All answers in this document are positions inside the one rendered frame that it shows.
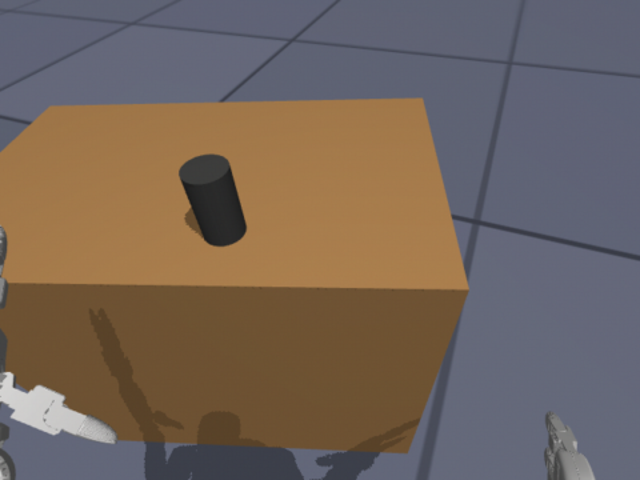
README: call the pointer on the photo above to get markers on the left robot hand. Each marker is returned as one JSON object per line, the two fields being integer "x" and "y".
{"x": 42, "y": 407}

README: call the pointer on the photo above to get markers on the can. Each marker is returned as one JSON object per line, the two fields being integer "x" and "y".
{"x": 211, "y": 190}

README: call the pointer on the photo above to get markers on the left robot arm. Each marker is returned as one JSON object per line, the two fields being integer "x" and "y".
{"x": 7, "y": 467}

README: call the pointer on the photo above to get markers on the right robot hand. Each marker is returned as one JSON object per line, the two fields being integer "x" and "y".
{"x": 562, "y": 458}

